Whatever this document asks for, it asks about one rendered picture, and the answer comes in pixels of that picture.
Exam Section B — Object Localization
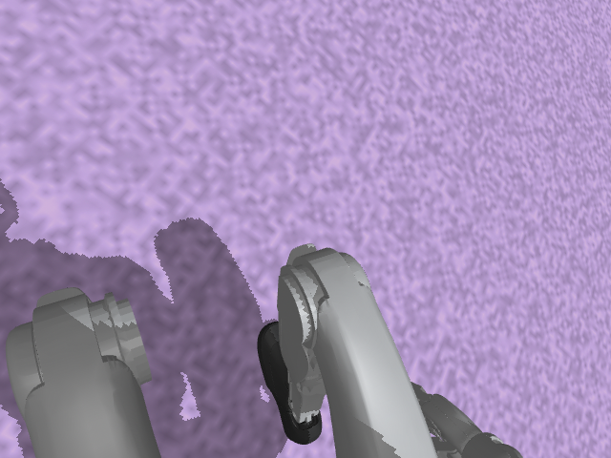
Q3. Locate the right robot hand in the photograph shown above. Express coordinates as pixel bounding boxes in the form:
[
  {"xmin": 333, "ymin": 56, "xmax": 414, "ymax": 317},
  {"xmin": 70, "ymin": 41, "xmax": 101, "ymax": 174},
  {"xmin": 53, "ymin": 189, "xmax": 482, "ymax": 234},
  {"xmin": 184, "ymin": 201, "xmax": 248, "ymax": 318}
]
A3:
[{"xmin": 411, "ymin": 382, "xmax": 483, "ymax": 458}]

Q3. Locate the right robot arm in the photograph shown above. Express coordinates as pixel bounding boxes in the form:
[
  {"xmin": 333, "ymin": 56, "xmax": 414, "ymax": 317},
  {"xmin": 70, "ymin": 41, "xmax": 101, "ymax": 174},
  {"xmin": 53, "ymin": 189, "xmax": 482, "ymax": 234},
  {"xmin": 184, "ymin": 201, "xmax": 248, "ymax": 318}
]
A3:
[{"xmin": 461, "ymin": 432, "xmax": 523, "ymax": 458}]

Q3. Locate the right robot foot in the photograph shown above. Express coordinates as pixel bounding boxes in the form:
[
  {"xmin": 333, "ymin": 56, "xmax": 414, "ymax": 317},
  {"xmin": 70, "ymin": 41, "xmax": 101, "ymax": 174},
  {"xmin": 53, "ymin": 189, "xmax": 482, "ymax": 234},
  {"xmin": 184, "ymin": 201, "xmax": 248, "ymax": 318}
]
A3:
[{"xmin": 257, "ymin": 322, "xmax": 322, "ymax": 445}]

